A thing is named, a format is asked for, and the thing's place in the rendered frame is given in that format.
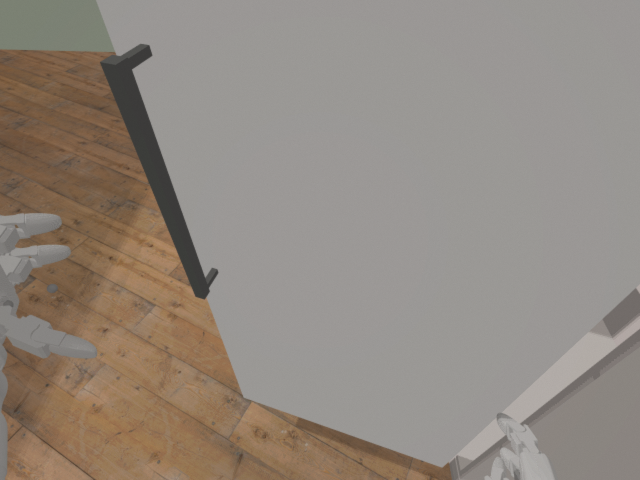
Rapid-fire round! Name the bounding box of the handle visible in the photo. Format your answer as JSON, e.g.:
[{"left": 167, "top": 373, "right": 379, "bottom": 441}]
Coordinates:
[{"left": 100, "top": 44, "right": 218, "bottom": 300}]

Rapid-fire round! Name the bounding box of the fridge door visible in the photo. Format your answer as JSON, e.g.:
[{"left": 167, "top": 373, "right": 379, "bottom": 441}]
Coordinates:
[{"left": 96, "top": 0, "right": 640, "bottom": 468}]

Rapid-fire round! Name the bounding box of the right robot hand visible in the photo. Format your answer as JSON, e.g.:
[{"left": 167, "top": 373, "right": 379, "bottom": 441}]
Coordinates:
[{"left": 484, "top": 413, "right": 558, "bottom": 480}]

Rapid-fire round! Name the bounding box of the left robot hand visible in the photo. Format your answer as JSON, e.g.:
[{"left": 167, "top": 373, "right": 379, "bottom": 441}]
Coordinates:
[{"left": 0, "top": 213, "right": 97, "bottom": 359}]

